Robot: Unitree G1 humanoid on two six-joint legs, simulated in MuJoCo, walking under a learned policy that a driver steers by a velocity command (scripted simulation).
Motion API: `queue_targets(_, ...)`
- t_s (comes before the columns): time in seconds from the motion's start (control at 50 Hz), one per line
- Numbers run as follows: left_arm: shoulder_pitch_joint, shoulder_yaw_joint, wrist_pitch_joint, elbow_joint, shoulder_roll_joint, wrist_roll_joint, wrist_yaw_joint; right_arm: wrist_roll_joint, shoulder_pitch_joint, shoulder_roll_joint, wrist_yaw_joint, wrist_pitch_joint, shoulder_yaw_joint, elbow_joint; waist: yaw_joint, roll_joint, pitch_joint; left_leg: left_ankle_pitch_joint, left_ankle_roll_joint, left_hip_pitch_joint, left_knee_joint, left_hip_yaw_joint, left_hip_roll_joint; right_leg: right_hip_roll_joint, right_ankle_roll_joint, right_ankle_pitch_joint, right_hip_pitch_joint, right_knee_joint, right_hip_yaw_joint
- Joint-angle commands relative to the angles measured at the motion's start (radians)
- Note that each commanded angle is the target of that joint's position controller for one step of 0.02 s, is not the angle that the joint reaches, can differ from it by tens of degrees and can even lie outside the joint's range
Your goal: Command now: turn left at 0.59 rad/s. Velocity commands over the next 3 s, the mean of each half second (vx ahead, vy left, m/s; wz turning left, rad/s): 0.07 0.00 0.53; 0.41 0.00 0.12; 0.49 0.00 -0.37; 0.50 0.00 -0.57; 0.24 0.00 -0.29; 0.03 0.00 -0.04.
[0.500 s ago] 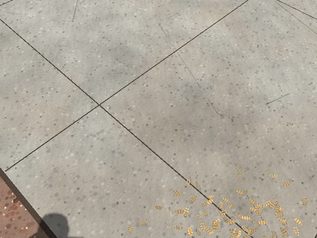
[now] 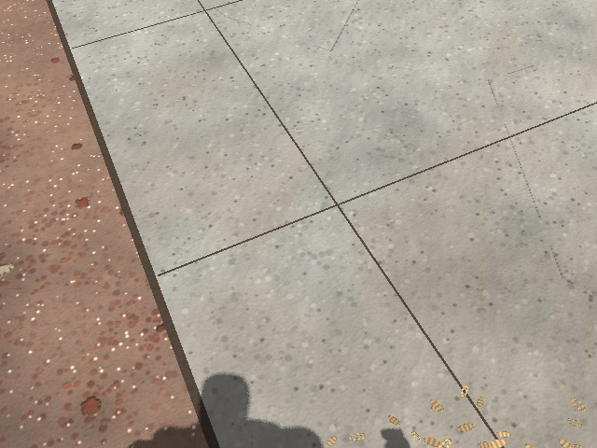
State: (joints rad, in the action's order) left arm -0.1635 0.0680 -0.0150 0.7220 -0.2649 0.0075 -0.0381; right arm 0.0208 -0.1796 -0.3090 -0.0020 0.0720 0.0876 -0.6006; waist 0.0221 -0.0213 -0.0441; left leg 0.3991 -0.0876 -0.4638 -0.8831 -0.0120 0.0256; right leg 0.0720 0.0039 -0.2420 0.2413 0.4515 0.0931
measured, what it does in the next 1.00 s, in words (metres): walks ahead, turning left: left foot, then right foot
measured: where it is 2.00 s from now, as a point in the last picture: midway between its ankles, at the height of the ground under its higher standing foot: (256, 315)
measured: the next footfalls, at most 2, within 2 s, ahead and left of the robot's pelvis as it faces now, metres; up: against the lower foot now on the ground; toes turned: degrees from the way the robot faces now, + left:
left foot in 0.10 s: +0.03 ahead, +0.14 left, +0.00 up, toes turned +6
right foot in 0.56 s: +0.10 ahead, -0.08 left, +0.00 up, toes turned +17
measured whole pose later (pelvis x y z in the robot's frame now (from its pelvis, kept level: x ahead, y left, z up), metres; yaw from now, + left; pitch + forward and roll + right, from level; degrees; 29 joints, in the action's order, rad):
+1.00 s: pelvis +0.20 +0.11 -0.02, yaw +17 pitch +3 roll +0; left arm -0.48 0.05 0.05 0.85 -0.30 -0.02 0.00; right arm 0.02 -0.03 -0.27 -0.05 -0.08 0.04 -0.60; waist 0.10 -0.01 -0.03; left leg 0.09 0.06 -0.48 -0.51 0.03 0.00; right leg 0.05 0.02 -0.46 -0.07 0.37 -0.01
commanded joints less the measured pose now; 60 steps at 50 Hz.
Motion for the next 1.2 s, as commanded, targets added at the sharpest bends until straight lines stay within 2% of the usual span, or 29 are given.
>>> queue_targets(0.02,0.005,0.065,0.010,-0.055,-0.224,-0.014,0.008,0.002,0.053,-0.082,-0.011,-0.012,0.020,0.105,0.023,0.225,0.118,-0.010,0.027,0.027,0.142,0.066,-0.011,0.242,-0.209,0.412,-0.154,-0.085,-0.144)
queue_targets(0.08,0.020,0.063,0.014,-0.043,-0.209,-0.042,0.014,0.001,-0.033,-0.083,-0.017,-0.008,0.033,0.078,-0.034,0.191,0.127,-0.198,0.102,0.212,0.428,0.099,-0.048,0.220,-0.132,0.350,-0.099,0.035,-0.080)
queue_targets(0.1,-0.037,0.053,0.018,-0.020,-0.169,-0.032,0.019,-0.001,-0.073,-0.123,-0.007,-0.010,0.049,0.068,-0.038,0.087,0.148,-0.363,0.140,0.366,0.502,0.019,-0.022,0.173,-0.058,0.225,0.010,0.163,-0.010)
queue_targets(0.12,-0.028,0.026,0.021,-0.059,-0.094,0.027,0.025,-0.007,-0.109,-0.250,0.011,-0.017,0.076,0.088,-0.021,-0.238,0.168,-0.803,0.248,0.564,0.486,-0.347,0.253,0.050,0.046,-0.279,0.315,0.491,0.074)
queue_targets(0.14,0.064,0.031,0.025,-0.101,-0.119,0.023,0.016,-0.044,-0.101,-0.262,0.000,-0.041,0.068,0.103,-0.071,-0.274,0.199,-0.870,0.448,0.482,0.500,-0.519,0.386,-0.053,0.077,-0.466,0.449,0.691,-0.073)
queue_targets(0.16,0.101,0.044,0.022,-0.101,-0.164,0.002,0.010,-0.049,-0.092,-0.217,-0.007,-0.061,0.056,0.096,-0.090,-0.164,0.185,-0.786,0.440,0.455,0.518,-0.441,0.333,-0.033,0.072,-0.414,0.455,0.776,-0.139)
queue_targets(0.18,0.097,0.048,0.019,-0.095,-0.169,-0.008,0.007,-0.037,-0.048,-0.190,-0.003,-0.072,0.046,0.083,-0.057,-0.138,0.146,-0.711,0.382,0.421,0.515,-0.361,0.270,-0.021,0.061,-0.326,0.460,0.770,-0.154)
queue_targets(0.2,0.081,0.050,0.016,-0.076,-0.166,-0.001,-0.001,-0.019,-0.005,-0.167,0.004,-0.070,0.040,0.085,-0.037,-0.094,0.133,-0.644,0.334,0.400,0.513,-0.320,0.220,-0.013,0.061,-0.255,0.456,0.736,-0.162)
queue_targets(0.22,0.068,0.054,0.013,-0.074,-0.173,0.006,-0.005,-0.007,0.028,-0.157,0.010,-0.065,0.033,0.088,-0.019,-0.104,0.124,-0.647,0.317,0.364,0.515,-0.299,0.198,-0.018,0.068,-0.203,0.430,0.714,-0.162)
queue_targets(0.3,0.047,0.041,0.016,-0.064,-0.133,-0.004,0.003,-0.017,0.027,-0.157,0.028,-0.056,0.029,0.086,-0.012,-0.112,0.155,-0.602,0.318,0.342,0.519,-0.293,0.157,-0.061,0.086,-0.114,0.354,0.588,-0.153)
queue_targets(0.38,0.079,0.029,0.031,-0.073,-0.124,-0.015,0.028,-0.008,-0.013,-0.159,0.030,-0.059,0.026,0.068,-0.054,-0.162,0.130,0.040,0.319,0.296,0.608,-0.379,0.147,-0.065,0.066,-0.082,0.292,0.358,-0.140)
queue_targets(0.46,0.085,0.026,0.069,-0.083,-0.126,-0.023,0.054,-0.013,-0.051,-0.158,0.015,-0.072,0.016,0.037,-0.070,-0.155,0.078,0.153,0.319,0.229,0.613,-0.430,0.157,-0.073,0.022,-0.136,0.177,0.211,-0.111)
queue_targets(0.54,-0.055,0.026,0.105,-0.037,-0.110,-0.022,0.060,-0.012,-0.021,-0.110,0.008,-0.078,-0.009,0.034,0.019,-0.093,0.056,0.206,0.255,0.074,0.522,-0.413,0.079,-0.062,-0.045,-0.018,-0.112,-0.018,-0.107)
queue_targets(0.56,-0.159,0.033,0.111,-0.018,-0.149,-0.011,0.052,-0.015,0.010,-0.050,0.008,-0.085,-0.027,0.049,0.056,0.001,0.073,0.187,0.199,-0.037,0.331,-0.326,0.014,0.068,-0.087,-0.106,-0.230,-0.078,-0.257)
queue_targets(0.58,-0.226,0.054,0.110,0.005,-0.253,0.006,0.053,-0.005,0.006,-0.014,0.008,-0.101,-0.035,0.087,0.034,0.224,0.063,0.147,0.136,-0.233,0.073,-0.118,-0.117,0.236,-0.205,-0.369,-0.297,-0.210,-0.595)
queue_targets(0.6,-0.240,0.058,0.115,0.010,-0.245,0.008,0.058,0.010,0.058,-0.103,0.016,-0.116,-0.011,0.101,0.064,0.226,-0.029,0.202,0.118,-0.383,-0.100,-0.124,-0.077,0.337,-0.297,-0.509,-0.254,-0.282,-0.783)
queue_targets(0.62,-0.208,0.042,0.118,0.003,-0.195,-0.005,0.052,0.016,0.040,-0.132,0.013,-0.126,0.002,0.085,0.040,0.178,-0.071,0.119,0.121,-0.429,-0.176,-0.151,-0.037,0.311,-0.284,-0.515,-0.247,-0.278,-0.731)
queue_targets(0.68,-0.167,0.021,0.112,-0.009,-0.151,-0.011,0.039,-0.008,0.038,-0.093,-0.005,-0.140,-0.002,0.057,0.020,0.148,-0.054,-0.097,0.102,-0.427,-0.171,-0.092,0.029,0.203,-0.211,-0.268,-0.255,-0.293,-0.507)
queue_targets(0.76,-0.200,0.013,0.105,0.008,-0.147,-0.013,0.032,-0.012,0.104,-0.023,-0.016,-0.149,-0.025,0.061,0.047,0.133,-0.030,-0.269,0.063,-0.320,-0.011,-0.006,0.037,0.129,-0.198,0.038,-0.203,-0.317,-0.304)
queue_targets(0.88,-0.276,0.019,0.087,0.051,-0.197,-0.031,0.035,0.005,0.228,-0.010,-0.047,-0.162,-0.036,0.082,0.087,0.142,-0.053,-0.367,0.072,-0.128,0.290,0.041,0.001,0.149,-0.185,0.179,-0.174,-0.298,-0.222)
queue_targets(0.94,-0.271,0.026,0.076,0.066,-0.219,-0.039,0.033,0.009,0.197,-0.051,-0.054,-0.166,-0.021,0.080,0.037,0.155,-0.040,-0.316,0.125,-0.050,0.355,0.036,-0.015,0.192,-0.162,0.367,-0.246,-0.238,-0.225)
queue_targets(0.98,-0.262,0.024,0.068,0.068,-0.217,-0.038,0.028,0.000,-0.004,-0.113,-0.039,-0.162,0.014,0.025,-0.083,0.131,0.098,-0.318,0.181,0.265,0.405,0.068,-0.059,0.137,-0.123,0.696,-0.211,0.020,-0.159)
queue_targets(1.0,-0.253,0.006,0.071,0.049,-0.178,-0.020,0.027,-0.006,-0.184,-0.161,-0.025,-0.157,0.033,-0.009,-0.170,0.091,0.235,-0.305,0.227,0.570,0.362,-0.044,0.055,0.098,-0.089,0.542,-0.028,0.271,-0.142)
queue_targets(1.02,-0.363,-0.036,0.086,0.009,-0.041,-0.013,0.031,-0.031,-0.277,-0.275,-0.020,-0.153,0.054,-0.026,-0.127,-0.204,0.418,-0.108,0.373,0.936,0.415,-0.520,0.358,-0.070,-0.017,-0.059,0.352,0.687,-0.105)
queue_targets(1.04,-0.323,-0.020,0.105,0.027,-0.115,-0.039,0.032,-0.028,-0.289,-0.182,-0.021,-0.152,0.032,-0.030,-0.158,-0.218,0.459,0.033,0.389,0.878,0.572,-0.726,0.394,-0.090,-0.017,-0.304,0.444,0.831,-0.245)
queue_targets(1.06,-0.224,0.005,0.109,-0.002,-0.184,-0.068,0.036,-0.023,-0.219,-0.136,-0.018,-0.153,0.013,-0.038,-0.146,-0.159,0.264,0.039,0.338,0.740,0.591,-0.557,0.360,-0.038,-0.026,-0.245,0.526,0.875,-0.237)
queue_targets(1.1,-0.145,0.003,0.103,-0.017,-0.161,-0.046,0.036,-0.023,-0.104,-0.075,-0.019,-0.157,-0.006,-0.045,-0.083,-0.072,0.101,-0.117,0.297,0.484,0.641,-0.326,0.273,0.037,-0.024,-0.100,0.483,0.788,-0.196)
queue_targets(1.14,-0.191,0.006,0.074,0.005,-0.128,-0.042,0.037,-0.033,-0.043,-0.048,-0.021,-0.176,-0.008,-0.054,-0.025,-0.107,0.063,-0.210,0.281,0.345,0.709,-0.193,0.225,0.070,-0.014,-0.021,0.377,0.743,-0.202)
queue_targets(1.2,-0.176,0.004,0.047,0.001,-0.091,-0.039,0.033,-0.034,-0.027,-0.057,-0.018,-0.199,0.001,-0.087,-0.001,-0.063,0.013,-0.351,0.288,0.282,0.760,-0.069,0.224,0.068,0.007,0.044,0.401,0.701,-0.211)
Over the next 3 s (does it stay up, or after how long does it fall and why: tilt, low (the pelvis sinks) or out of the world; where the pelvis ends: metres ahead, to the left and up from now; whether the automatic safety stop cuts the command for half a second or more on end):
stays up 0.96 0.12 -0.01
